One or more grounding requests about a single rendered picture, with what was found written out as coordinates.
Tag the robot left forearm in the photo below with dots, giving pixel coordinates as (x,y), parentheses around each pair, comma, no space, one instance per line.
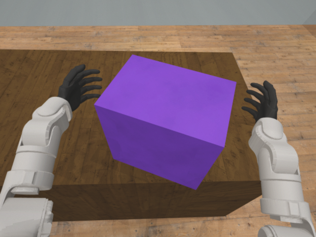
(37,150)

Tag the pedestal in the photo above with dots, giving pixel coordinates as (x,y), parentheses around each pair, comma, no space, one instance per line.
(88,183)

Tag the carton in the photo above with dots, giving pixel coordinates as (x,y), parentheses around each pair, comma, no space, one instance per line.
(166,120)

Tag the robot left hand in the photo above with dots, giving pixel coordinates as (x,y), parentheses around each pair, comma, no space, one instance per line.
(72,88)

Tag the robot right hand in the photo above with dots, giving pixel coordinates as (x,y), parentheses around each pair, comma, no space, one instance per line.
(267,108)

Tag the right robot upper arm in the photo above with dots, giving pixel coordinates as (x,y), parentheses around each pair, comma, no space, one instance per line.
(282,231)

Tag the left robot upper arm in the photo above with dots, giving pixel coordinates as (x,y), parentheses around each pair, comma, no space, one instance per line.
(26,217)

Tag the robot right forearm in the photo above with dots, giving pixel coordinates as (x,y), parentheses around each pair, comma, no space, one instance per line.
(282,194)

